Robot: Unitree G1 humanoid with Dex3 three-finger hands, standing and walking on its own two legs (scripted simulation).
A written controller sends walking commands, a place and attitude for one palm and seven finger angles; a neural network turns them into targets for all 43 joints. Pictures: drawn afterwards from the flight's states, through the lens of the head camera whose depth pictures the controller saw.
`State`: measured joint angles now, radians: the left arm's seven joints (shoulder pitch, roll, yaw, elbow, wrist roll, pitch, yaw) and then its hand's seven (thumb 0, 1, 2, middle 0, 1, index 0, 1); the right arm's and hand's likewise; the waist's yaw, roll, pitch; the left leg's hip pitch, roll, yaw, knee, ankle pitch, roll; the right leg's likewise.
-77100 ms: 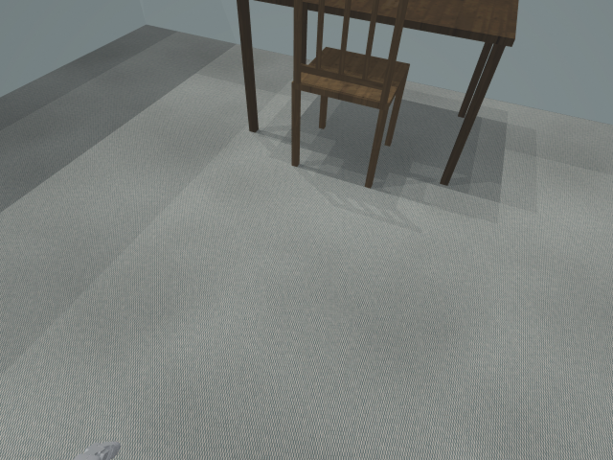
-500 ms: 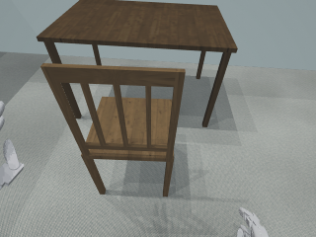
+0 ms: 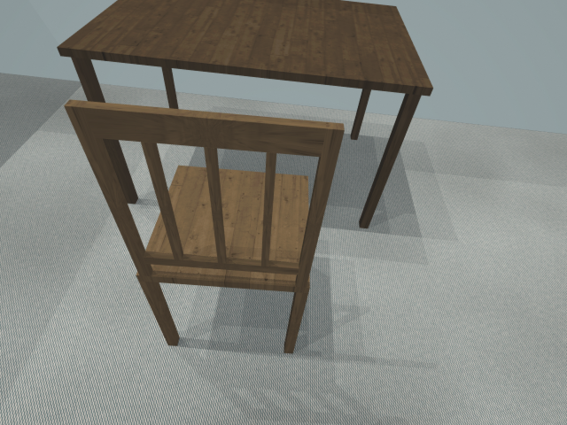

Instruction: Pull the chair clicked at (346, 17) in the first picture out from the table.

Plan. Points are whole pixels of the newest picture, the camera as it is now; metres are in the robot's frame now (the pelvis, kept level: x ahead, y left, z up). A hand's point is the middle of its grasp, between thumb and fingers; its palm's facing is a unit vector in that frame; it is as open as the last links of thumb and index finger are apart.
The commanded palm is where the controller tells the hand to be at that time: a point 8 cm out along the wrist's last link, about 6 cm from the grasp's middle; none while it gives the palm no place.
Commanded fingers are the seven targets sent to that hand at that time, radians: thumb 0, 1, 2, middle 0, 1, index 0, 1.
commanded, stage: let the arm hang, fingers relaxed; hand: left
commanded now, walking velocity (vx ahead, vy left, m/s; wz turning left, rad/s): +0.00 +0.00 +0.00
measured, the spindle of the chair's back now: (217, 212) +0.51 +0.15 -0.04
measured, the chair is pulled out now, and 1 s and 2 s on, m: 0.44 0.44 0.44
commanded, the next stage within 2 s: look to check the result in 0.82 s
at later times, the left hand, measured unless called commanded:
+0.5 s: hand out of the picture +0.03 +0.15 -0.16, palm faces +0.03 -0.98 -0.18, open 7.3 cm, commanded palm none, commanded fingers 0.00 0.90 0.90 -0.20 -0.30 -0.20 -0.30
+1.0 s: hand out of the picture +0.04 +0.14 -0.16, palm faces +0.03 -0.98 -0.18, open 7.3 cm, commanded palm none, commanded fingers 0.00 0.90 0.90 -0.20 -0.30 -0.20 -0.30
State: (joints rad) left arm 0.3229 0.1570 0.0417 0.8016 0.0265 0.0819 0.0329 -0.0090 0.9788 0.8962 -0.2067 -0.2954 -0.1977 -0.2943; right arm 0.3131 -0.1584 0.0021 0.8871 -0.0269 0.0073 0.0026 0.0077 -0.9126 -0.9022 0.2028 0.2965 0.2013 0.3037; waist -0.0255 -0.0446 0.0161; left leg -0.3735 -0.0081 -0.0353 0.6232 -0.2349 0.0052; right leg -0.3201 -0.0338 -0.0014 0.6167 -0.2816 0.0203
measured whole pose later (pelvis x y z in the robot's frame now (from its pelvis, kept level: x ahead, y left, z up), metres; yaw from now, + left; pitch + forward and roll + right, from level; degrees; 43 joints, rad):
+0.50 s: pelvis +0.03 -0.01 +0.01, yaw +0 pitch -1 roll +0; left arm 0.31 0.12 -0.01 1.05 0.02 0.01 0.04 0.01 0.92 0.90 -0.20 -0.30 -0.20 -0.29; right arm 0.32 -0.13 -0.01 1.07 -0.01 0.00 -0.04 0.03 -0.94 -0.90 0.20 0.30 0.20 0.30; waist 0.01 0.01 0.04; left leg -0.25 0.00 -0.04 0.49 -0.22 -0.01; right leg -0.20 -0.02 -0.01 0.49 -0.27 0.02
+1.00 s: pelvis +0.04 -0.02 +0.01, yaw +0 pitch -1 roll +0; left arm 0.31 0.13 0.00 1.05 0.01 0.01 0.04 0.00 0.92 0.90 -0.20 -0.30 -0.20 -0.29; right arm 0.32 -0.11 -0.01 1.08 -0.01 -0.01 -0.04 0.00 -0.91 -0.90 0.20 0.30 0.20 0.30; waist 0.00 0.00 0.07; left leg -0.24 0.02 -0.04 0.48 -0.22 -0.03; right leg -0.19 -0.01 -0.01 0.48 -0.27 0.00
